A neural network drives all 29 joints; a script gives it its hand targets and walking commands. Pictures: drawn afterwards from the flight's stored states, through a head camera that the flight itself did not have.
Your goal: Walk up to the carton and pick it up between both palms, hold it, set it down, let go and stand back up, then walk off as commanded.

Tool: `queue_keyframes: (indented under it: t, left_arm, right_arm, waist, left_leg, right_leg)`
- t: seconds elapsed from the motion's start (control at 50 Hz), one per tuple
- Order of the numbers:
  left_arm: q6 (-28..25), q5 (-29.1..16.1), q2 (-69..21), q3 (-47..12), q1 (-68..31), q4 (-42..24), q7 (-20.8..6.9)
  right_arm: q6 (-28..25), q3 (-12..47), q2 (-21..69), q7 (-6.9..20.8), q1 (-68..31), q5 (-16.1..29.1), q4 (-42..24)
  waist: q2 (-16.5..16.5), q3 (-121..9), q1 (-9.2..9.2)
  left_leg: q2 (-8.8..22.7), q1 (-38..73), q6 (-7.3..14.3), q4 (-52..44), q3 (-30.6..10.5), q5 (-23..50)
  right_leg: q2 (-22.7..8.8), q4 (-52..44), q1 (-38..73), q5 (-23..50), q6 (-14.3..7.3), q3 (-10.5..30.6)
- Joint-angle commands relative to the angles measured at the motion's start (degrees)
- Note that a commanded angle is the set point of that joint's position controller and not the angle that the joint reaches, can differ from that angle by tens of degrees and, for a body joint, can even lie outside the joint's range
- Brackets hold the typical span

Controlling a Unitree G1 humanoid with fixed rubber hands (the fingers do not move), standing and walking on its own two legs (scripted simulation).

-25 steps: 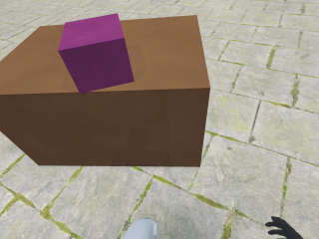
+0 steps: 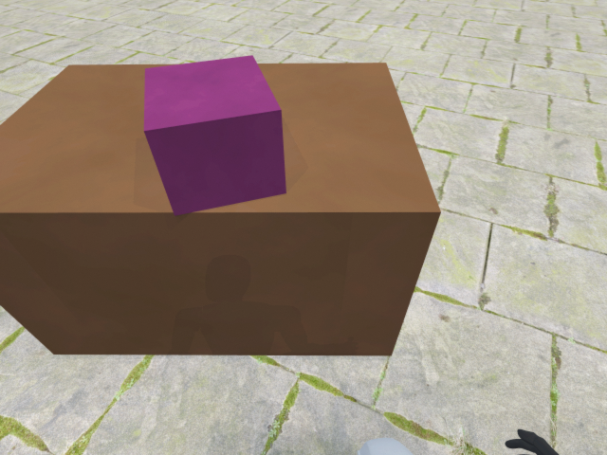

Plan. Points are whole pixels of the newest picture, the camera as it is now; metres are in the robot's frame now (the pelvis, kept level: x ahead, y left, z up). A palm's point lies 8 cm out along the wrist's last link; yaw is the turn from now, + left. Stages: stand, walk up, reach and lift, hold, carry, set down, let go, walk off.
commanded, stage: walk up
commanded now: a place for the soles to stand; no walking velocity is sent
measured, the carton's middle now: (215, 131) +0.77 +0.20 +0.03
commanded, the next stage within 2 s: none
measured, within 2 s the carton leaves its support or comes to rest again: neither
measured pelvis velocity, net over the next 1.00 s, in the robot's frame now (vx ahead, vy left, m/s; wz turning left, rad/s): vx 0.12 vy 0.11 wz -0.01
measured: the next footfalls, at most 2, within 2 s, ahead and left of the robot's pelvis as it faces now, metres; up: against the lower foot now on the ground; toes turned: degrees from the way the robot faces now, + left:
right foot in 0.12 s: +0.13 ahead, -0.13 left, +0.00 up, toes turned -1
left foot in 0.46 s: +0.10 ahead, +0.21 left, +0.00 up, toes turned +3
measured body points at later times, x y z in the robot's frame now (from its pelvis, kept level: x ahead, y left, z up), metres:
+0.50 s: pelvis +0.02 +0.10 -0.03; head +0.02 +0.10 +0.42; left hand +0.07 +0.42 -0.12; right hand +0.17 -0.19 -0.11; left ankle +0.06 +0.21 -0.71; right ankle +0.08 -0.12 -0.69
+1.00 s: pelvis +0.12 +0.11 -0.02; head +0.13 +0.09 +0.43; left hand +0.19 +0.43 -0.10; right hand +0.19 -0.19 -0.13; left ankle +0.06 +0.21 -0.66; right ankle +0.18 +0.00 -0.71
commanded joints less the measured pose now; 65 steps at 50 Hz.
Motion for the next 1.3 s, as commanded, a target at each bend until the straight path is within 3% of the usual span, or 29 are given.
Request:
queue_keyframes:
  t: [0.0,0.02,0.04,0.06,0.08,0.1,0.12,0.18,0.2,0.32,0.36,0.4,0.42,0.44,0.48,0.54,0.64,0.7,0.78,0.82,0.84,0.86,0.88,0.9,0.92,1.0,1.06,1.18,1.28]
  left_arm:
    - [-1.3,-1.3,16.0,4.8,13.9,2.0,1.7]
    - [-1.8,-0.8,16.4,5.5,18.6,3.2,2.3]
    - [-2.2,-1.0,16.7,6.3,21.8,5.3,2.7]
    - [-1.8,-0.5,19.0,7.4,16.1,5.4,2.9]
    - [-2.1,0.7,20.4,8.1,12.0,2.0,3.3]
    - [-2.9,1.8,19.5,8.2,4.3,-2.5,4.1]
    - [-3.5,1.9,18.8,7.6,-0.2,-5.0,4.3]
    - [-5.8,2.7,21.5,7.2,-8.2,-8.0,3.9]
    - [-5.8,2.2,22.2,7.2,-5.5,-7.4,3.5]
    - [-5.0,2.7,24.1,8.6,-3.8,-8.1,2.7]
    - [-4.7,1.8,24.1,8.4,-6.2,-8.7,1.8]
    - [-3.7,1.2,17.9,5.8,-9.6,-9.0,1.2]
    - [-3.5,-0.9,10.2,3.1,-10.4,-10.8,1.1]
    - [-2.9,-2.1,11.1,2.9,-10.9,-11.9,1.7]
    - [-2.8,-1.8,14.4,4.4,-8.4,-11.3,1.7]
    - [-2.5,-2.0,16.2,4.8,-0.7,-5.8,0.9]
    - [-2.0,-2.0,15.5,4.4,-4.1,-5.2,0.8]
    - [-1.7,-1.9,14.9,3.7,-5.7,-6.0,0.9]
    - [-2.9,-1.7,13.4,2.8,-8.4,-7.2,1.2]
    - [-3.9,-1.6,12.6,2.3,-2.3,-5.2,1.3]
    - [-4.4,-0.9,14.2,3.5,5.8,-2.7,1.4]
    - [-4.5,0.3,18.9,5.9,12.5,-1.4,1.7]
    - [-3.6,0.6,23.8,7.5,13.4,-2.1,2.0]
    - [-3.0,0.8,23.1,7.5,9.0,-4.2,2.9]
    - [-3.5,1.0,21.6,7.4,8.3,-6.1,3.2]
    - [-5.3,1.5,18.9,5.6,4.8,-6.5,3.2]
    - [-5.7,1.8,18.2,5.4,6.5,-5.8,3.2]
    - [-6.5,2.5,20.8,6.8,1.2,-8.9,3.4]
    - [-5.2,1.1,22.7,7.2,-2.2,-10.0,3.1]
  right_arm:
    - [0.1,-8.4,-13.7,-0.7,-8.9,-0.7,-10.5]
    - [0.3,-8.2,-13.4,-0.7,-12.6,-1.1,-11.7]
    - [0.4,-7.4,-11.8,-0.8,-14.5,-1.6,-12.0]
    - [-0.4,-5.8,-8.1,-1.2,-8.3,-2.3,-10.2]
    - [0.0,-6.8,-9.3,-0.9,-9.0,-2.1,-12.8]
    - [1.3,-8.1,-12.8,-0.5,-7.2,-2.6,-12.0]
    - [1.3,-8.6,-15.0,0.6,-7.4,-2.9,-12.1]
    - [2.1,-9.9,-13.8,2.5,-4.5,-1.7,-11.8]
    - [1.9,-9.4,-14.0,2.7,-3.9,-1.4,-11.5]
    - [1.6,-8.0,-12.1,3.6,-4.5,0.0,-11.5]
    - [0.3,-7.9,-11.9,3.2,2.7,0.4,-8.7]
    - [-1.3,-9.3,-14.6,2.3,16.8,0.7,-2.3]
    - [-2.0,-9.1,-17.2,1.7,16.1,-0.5,-3.1]
    - [-1.9,-8.9,-19.3,1.2,7.9,-0.1,-5.8]
    - [-1.7,-9.0,-19.7,-0.1,2.1,0.8,-8.4]
    - [-2.3,-8.6,-16.1,-1.7,2.8,-0.1,-7.9]
    - [-1.9,-7.9,-11.7,-1.4,2.8,-1.1,-8.1]
    - [-1.7,-7.0,-11.3,-1.4,5.8,-0.9,-7.7]
    - [-1.4,-6.7,-11.5,-1.9,7.2,-1.6,-7.4]
    - [-1.1,-6.3,-12.5,-1.7,2.4,-1.5,-8.6]
    - [-1.1,-6.1,-11.5,-1.6,-1.3,-1.3,-9.1]
    - [-1.6,-5.0,-7.6,-1.4,-0.6,-1.4,-10.2]
    - [-1.3,-5.3,-7.6,-1.3,1.2,-1.2,-12.1]
    - [0.3,-7.5,-14.9,-1.4,-3.1,-1.6,-13.5]
    - [0.9,-8.2,-16.7,-1.0,-3.7,-2.1,-13.3]
    - [0.5,-7.7,-10.5,0.4,-3.5,-1.7,-12.4]
    - [0.9,-6.6,-8.4,0.9,-5.4,-1.3,-12.7]
    - [0.8,-6.7,-9.1,1.1,-7.6,-0.8,-14.0]
    - [-0.4,-7.8,-12.1,1.6,-3.5,-0.6,-11.7]
  waist:
    - [8.0,1.7,3.59]
    - [7.8,0.8,6.45]
    - [-0.9,-2.7,10.09]
    - [-16.2,-6.8,7.26]
    - [-24.6,-8.6,7.46]
    - [-11.5,-6.5,3.12]
    - [-6.0,-5.7,1.67]
    - [-11.8,-2.0,-2.05]
    - [-7.3,-2.7,-2.05]
    - [-16.3,-1.2,1.54]
    - [-16.6,-4.0,-1.89]
    - [2.2,-5.9,-11.53]
    - [16.0,-3.0,-11.08]
    - [13.2,0.8,-7.7]
    - [6.7,3.9,-4.74]
    - [3.8,4.6,-1.79]
    - [4.5,4.8,-3.24]
    - [4.1,6.0,-4.48]
    - [6.6,5.0,-6.41]
    - [4.9,1.8,-1.61]
    - [0.9,-4.7,3.41]
    - [-7.7,-10.7,7.38]
    - [-18.6,-14.6,6.35]
    - [-9.4,-11.1,6.2]
    - [-2.8,-9.8,5.88]
    - [-4.0,-5.7,1.99]
    - [-8.2,-7.2,2.79]
    - [-8.5,-8.2,0.23]
    - [-14.2,-10.0,-0.94]
  left_leg:
    - [10.0,-8.6,-19.3,-31.3,-11.7,24.5]
    - [10.0,-9.7,-20.9,-23.9,-11.8,34.3]
    - [5.2,-12.3,-18.8,-5.2,-5.2,36.0]
    - [2.6,-17.2,-13.5,12.2,-6.7,16.3]
    - [2.2,-26.2,-11.6,35.1,-16.6,-13.6]
    - [3.9,-28.2,-8.1,47.1,-26.1,-13.6]
    - [3.6,-30.5,-5.8,45.7,-23.1,-8.4]
    - [6.0,-26.8,-5.0,39.4,-22.5,-6.2]
    - [5.1,-25.0,-5.0,37.4,-19.0,-3.1]
    - [9.0,-18.5,-5.2,9.5,-15.7,-6.5]
    - [7.1,-4.9,-4.8,-1.0,-13.6,-1.3]
    - [5.2,15.2,-6.3,-11.5,-18.1,-4.7]
    - [13.3,5.3,-6.7,-22.6,-33.9,-19.2]
    - [15.8,-6.8,-5.9,-34.5,-41.1,-30.0]
    - [19.3,-6.7,-6.1,-38.8,-48.5,-35.2]
    - [16.8,1.0,-10.0,-29.1,-34.9,-7.9]
    - [14.8,-0.3,-4.5,-24.8,-24.7,6.2]
    - [14.2,0.8,-4.2,-24.0,-24.5,13.6]
    - [16.4,4.9,1.9,-17.3,-25.0,28.6]
    - [15.3,-4.1,0.3,-9.7,-18.4,33.8]
    - [11.3,-9.9,-1.4,4.0,-12.9,31.5]
    - [7.4,-18.4,-4.3,22.1,-10.2,23.4]
    - [-0.2,-26.5,-6.6,36.0,-11.0,-11.1]
    - [2.1,-32.8,-5.1,43.4,-18.1,-11.1]
    - [2.8,-34.0,-4.2,45.7,-17.1,-9.6]
    - [6.4,-33.5,-4.0,41.4,-16.8,-5.4]
    - [7.2,-31.5,-4.0,35.1,-15.4,-3.1]
    - [10.4,-29.4,-5.2,21.1,-16.0,-0.9]
    - [9.5,-11.7,-4.6,0.8,-16.9,0.6]
  right_leg:
    - [-2.1,-26.0,10.2,-9.8,-4.0,-8.6]
    - [-4.6,-33.7,14.2,-7.3,-5.9,-7.9]
    - [-5.9,-40.7,20.9,8.5,-8.8,-8.9]
    - [-13.6,-32.5,21.6,14.4,-13.2,7.6]
    - [-28.5,-39.2,18.0,-1.3,-23.0,35.8]
    - [-33.2,-43.6,9.7,-15.8,-23.7,42.4]
    - [-31.9,-48.9,8.1,-23.5,-22.5,40.4]
    - [-25.1,-45.3,0.5,-22.2,-17.6,27.1]
    - [-22.6,-46.5,0.1,-24.1,-16.0,23.0]
    - [-20.8,-41.5,-1.3,-24.2,-12.8,14.3]
    - [-17.8,-33.3,-7.9,-20.1,-10.7,7.7]
    - [-8.6,-4.8,-24.6,-17.6,-5.4,-1.8]
    - [-0.1,9.8,-29.8,-15.5,-4.1,0.6]
    - [0.4,10.5,-26.6,-11.7,-3.8,5.3]
    - [-1.5,13.9,-28.3,-5.6,-2.5,6.9]
    - [-2.7,11.1,-26.9,1.0,-2.5,4.4]
    - [-1.7,-0.7,-19.4,-1.4,-1.6,-0.4]
    - [-1.2,-5.8,-18.8,-2.4,-1.9,-2.2]
    - [-2.4,-13.8,-18.8,-7.0,-3.1,-7.3]
    - [-2.9,-27.4,-2.3,2.6,-4.9,-9.0]
    - [-3.3,-32.1,12.4,9.2,-6.7,-7.0]
    - [-12.7,-33.3,20.9,3.7,-12.6,11.9]
    - [-27.4,-41.5,23.7,0.0,-20.6,42.0]
    - [-29.1,-45.9,23.8,-8.8,-23.3,47.9]
    - [-29.1,-46.3,21.4,-11.3,-22.3,46.0]
    - [-21.8,-38.5,14.9,12.3,-17.6,25.3]
    - [-18.9,-37.4,12.4,13.8,-16.2,20.1]
    - [-22.0,-32.6,7.8,20.2,-17.2,18.1]
    - [-20.9,-26.5,-0.6,13.2,-12.5,14.8]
